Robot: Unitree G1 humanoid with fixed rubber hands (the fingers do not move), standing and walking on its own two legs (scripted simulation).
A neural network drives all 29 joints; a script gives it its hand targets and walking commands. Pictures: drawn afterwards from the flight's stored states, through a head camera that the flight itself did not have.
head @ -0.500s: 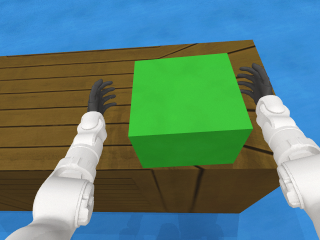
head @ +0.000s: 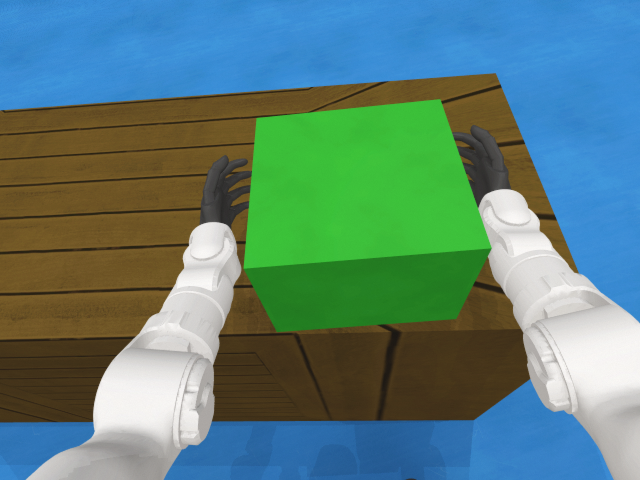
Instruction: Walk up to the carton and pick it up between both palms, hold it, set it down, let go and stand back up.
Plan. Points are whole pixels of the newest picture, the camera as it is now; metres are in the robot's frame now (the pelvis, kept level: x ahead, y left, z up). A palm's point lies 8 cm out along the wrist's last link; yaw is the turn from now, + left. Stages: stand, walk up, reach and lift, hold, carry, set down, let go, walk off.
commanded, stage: reach and lift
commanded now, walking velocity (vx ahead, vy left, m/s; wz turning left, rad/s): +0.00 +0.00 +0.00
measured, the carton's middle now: (356, 218) +0.45 +0.00 +0.04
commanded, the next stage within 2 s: none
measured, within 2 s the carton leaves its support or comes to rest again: leaves its support in 1.22 s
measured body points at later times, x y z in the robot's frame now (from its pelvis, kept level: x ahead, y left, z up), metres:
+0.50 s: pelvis +0.01 +0.00 +0.01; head +0.09 -0.01 +0.45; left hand +0.44 +0.18 +0.07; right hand +0.48 -0.16 +0.07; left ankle -0.02 +0.14 -0.73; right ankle +0.04 -0.12 -0.73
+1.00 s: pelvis +0.01 +0.01 +0.01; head +0.09 +0.00 +0.46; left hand +0.44 +0.19 +0.07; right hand +0.47 -0.15 +0.07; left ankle -0.02 +0.14 -0.73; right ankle +0.04 -0.12 -0.73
